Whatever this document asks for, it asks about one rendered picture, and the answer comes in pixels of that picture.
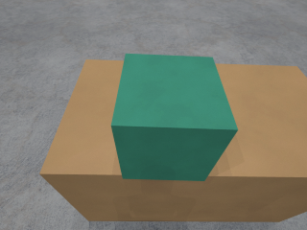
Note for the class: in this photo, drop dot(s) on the pedestal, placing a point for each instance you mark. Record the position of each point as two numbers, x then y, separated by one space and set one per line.
260 177

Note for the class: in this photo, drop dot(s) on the carton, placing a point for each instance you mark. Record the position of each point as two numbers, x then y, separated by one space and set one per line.
171 119

